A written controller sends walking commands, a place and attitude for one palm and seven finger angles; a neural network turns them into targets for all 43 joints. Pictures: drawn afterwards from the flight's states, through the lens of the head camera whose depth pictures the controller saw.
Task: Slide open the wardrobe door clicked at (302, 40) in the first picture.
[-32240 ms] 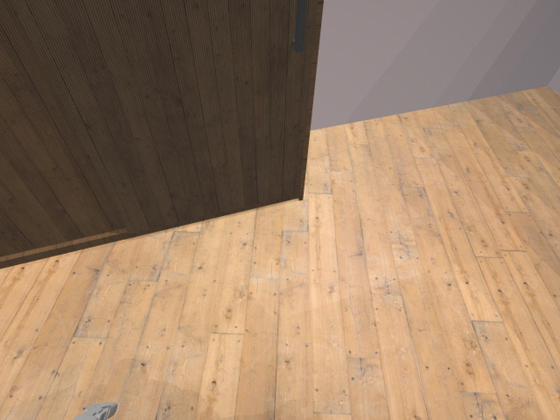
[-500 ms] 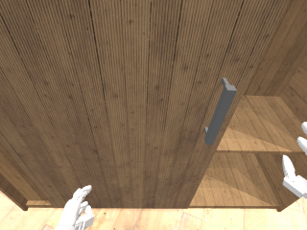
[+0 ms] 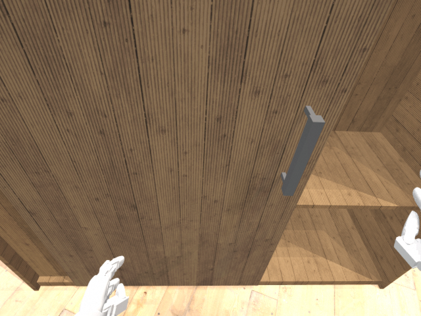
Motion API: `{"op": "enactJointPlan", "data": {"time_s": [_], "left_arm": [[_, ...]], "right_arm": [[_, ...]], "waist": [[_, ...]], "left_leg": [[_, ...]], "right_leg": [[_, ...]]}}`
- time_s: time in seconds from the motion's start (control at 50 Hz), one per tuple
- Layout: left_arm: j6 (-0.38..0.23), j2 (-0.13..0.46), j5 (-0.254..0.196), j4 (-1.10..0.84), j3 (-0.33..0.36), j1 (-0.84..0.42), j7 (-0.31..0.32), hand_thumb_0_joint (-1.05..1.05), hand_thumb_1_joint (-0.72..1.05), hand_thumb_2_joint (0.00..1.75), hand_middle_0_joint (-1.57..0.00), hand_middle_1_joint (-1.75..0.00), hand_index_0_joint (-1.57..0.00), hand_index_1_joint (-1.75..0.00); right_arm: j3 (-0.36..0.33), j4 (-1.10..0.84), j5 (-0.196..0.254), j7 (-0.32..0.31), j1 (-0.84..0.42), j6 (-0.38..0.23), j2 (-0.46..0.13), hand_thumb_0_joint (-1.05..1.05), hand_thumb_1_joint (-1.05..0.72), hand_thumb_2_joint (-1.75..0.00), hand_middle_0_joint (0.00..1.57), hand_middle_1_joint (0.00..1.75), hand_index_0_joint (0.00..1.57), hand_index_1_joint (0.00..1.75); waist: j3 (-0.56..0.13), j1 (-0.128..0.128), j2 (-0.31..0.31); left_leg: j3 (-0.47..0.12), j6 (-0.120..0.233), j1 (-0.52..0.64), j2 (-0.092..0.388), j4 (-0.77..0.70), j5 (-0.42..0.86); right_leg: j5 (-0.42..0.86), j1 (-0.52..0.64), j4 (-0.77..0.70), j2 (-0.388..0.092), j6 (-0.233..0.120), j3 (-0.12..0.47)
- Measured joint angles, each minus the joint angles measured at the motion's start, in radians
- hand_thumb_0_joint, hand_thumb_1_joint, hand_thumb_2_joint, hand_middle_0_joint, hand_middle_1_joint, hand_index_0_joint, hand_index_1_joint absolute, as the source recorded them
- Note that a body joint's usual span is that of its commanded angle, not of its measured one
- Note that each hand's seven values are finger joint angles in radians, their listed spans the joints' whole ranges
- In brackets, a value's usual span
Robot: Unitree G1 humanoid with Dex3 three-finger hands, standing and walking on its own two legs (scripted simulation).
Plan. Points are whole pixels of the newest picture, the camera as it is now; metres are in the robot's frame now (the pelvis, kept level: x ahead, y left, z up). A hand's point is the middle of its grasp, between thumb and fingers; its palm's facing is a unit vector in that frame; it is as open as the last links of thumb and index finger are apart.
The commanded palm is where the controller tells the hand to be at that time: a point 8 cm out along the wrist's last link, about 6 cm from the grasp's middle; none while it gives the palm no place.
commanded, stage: step back with the hand held close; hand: right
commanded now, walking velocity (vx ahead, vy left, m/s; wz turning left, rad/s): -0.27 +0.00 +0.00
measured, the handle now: (297, 153) +0.42 -0.20 +0.11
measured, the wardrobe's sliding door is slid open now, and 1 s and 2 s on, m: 0.60 0.60 0.60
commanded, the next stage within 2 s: stop stepping back and stand still in 1.00 s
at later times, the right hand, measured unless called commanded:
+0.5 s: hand out of the picture +0.14 -0.30 +0.16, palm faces +0.40 +0.79 -0.47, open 7.4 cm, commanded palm +0.08 -0.33 +0.17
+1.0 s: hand out of the picture +0.06 -0.32 +0.17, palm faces +0.47 +0.78 -0.42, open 7.4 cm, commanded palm +0.00 -0.34 +0.17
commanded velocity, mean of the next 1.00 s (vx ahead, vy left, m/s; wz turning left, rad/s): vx -0.30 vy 0.00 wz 0.03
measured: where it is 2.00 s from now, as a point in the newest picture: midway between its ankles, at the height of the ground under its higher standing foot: outside the picture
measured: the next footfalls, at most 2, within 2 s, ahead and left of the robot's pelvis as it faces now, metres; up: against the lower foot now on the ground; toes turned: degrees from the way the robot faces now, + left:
left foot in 1.04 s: -0.16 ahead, +0.10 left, +0.00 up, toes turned -1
right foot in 1.20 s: -0.06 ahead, -0.12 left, +0.00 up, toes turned +1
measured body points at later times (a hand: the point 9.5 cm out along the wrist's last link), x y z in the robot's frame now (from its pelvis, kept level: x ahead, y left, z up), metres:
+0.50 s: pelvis -0.06 -0.03 -0.01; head -0.05 -0.04 +0.44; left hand +0.12 +0.21 -0.08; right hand +0.11 -0.34 +0.18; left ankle -0.02 +0.12 -0.74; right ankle +0.01 -0.12 -0.75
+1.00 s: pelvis -0.13 -0.04 -0.01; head -0.12 -0.07 +0.44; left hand +0.04 +0.18 -0.08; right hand +0.03 -0.36 +0.19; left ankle -0.19 +0.09 -0.72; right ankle +0.01 -0.12 -0.74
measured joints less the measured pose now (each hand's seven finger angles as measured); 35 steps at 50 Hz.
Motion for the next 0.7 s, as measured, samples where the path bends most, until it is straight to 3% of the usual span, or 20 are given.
{"op": "enactJointPlan", "data": {"time_s": [0.12,0.34,0.48,0.58,0.7], "left_arm": [[0.057,0.013,-0.004,-0.038,0.002,-0.014,-0.009,0.01,0.9,0.9,-0.2,-0.3,-0.2,-0.3],[0.112,0.015,-0.019,-0.113,0.029,-0.008,0.005,0.01,0.9,0.9,-0.2,-0.3,-0.2,-0.3],[0.086,0.005,-0.023,-0.124,0.02,0.012,0.004,0.01,0.9,0.9,-0.2,-0.3,-0.2,-0.3],[0.048,-0.005,-0.021,-0.123,0.016,0.029,0.002,0.01,0.9,0.9,-0.2,-0.3,-0.2,-0.3],[0.019,-0.012,-0.011,-0.082,0.017,0.034,-0.009,0.01,0.9,0.9,-0.21,-0.3,-0.2,-0.3]], "right_arm": [[-0.048,0.004,-0.017,-0.006,-0.005,-0.054,-0.02,0.02,-0.89,-0.9,0.21,0.31,0.21,0.3],[-0.056,-0.091,-0.015,-0.01,0.103,-0.082,-0.08,0.02,-0.89,-0.9,0.21,0.31,0.21,0.3],[-0.09,-0.105,-0.03,-0.027,0.088,-0.115,-0.09,0.02,-0.89,-0.9,0.21,0.31,0.21,0.3],[-0.106,-0.102,-0.057,-0.028,0.059,-0.145,-0.082,0.02,-0.89,-0.9,0.21,0.31,0.21,0.3],[-0.104,-0.127,-0.056,-0.035,0.068,-0.172,-0.05,0.02,-0.89,-0.9,0.21,0.31,0.21,0.3]], "waist": [[-0.019,0.028,-0.005],[0.003,0.062,0.036],[0.015,0.063,0.054],[0.022,0.072,0.055],[0.014,0.045,0.05]], "left_leg": [[0.01,-0.003,-0.073,-0.014,-0.008,0.026],[-0.019,-0.031,-0.19,0.018,0.051,0.045],[-0.017,-0.039,-0.245,0.025,0.097,0.056],[-0.055,-0.035,-0.29,0.001,0.178,0.02],[-0.047,-0.029,-0.319,-0.015,0.187,0.042]], "right_leg": [[-0.002,-0.102,0.047,-0.013,-0.003,0.012],[0.035,-0.186,0.054,0.014,-0.033,-0.019],[0.051,-0.243,0.095,0.021,-0.049,-0.015],[0.045,-0.301,0.158,0.035,-0.059,0.014],[-0.066,-0.361,0.242,0.026,-0.042,0.034]]}}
